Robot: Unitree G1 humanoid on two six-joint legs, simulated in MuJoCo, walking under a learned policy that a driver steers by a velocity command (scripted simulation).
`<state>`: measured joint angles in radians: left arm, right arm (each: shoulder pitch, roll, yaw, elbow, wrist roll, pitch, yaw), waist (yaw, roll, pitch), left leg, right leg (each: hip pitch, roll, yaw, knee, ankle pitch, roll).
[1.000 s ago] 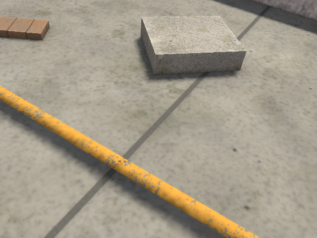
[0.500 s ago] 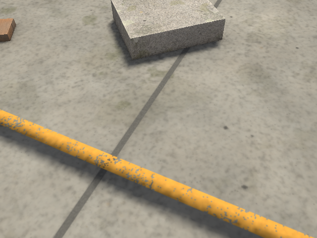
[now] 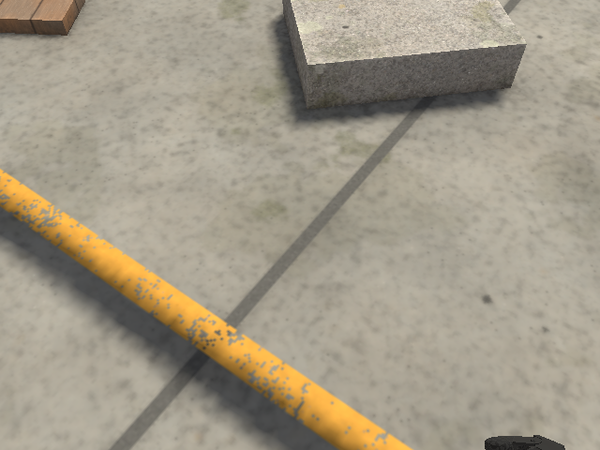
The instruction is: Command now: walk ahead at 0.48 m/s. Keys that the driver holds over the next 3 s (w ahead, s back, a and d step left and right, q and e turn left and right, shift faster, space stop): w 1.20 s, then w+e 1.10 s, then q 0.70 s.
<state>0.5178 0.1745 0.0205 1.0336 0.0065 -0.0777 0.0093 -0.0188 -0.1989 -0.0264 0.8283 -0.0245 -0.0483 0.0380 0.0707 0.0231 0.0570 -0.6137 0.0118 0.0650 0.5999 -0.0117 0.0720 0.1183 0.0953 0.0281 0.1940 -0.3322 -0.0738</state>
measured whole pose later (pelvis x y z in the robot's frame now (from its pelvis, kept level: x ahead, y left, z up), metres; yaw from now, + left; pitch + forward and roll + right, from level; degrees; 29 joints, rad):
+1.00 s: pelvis +0.54 -0.04 +0.01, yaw +0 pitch +0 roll -1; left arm 0.45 0.17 0.03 1.04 0.01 -0.09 0.00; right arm 0.11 -0.21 -0.05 0.92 -0.03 -0.04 0.03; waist 0.04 0.04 0.04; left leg -0.63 0.10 0.02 0.80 -0.06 0.03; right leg 0.01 0.09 -0.08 0.19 -0.21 -0.09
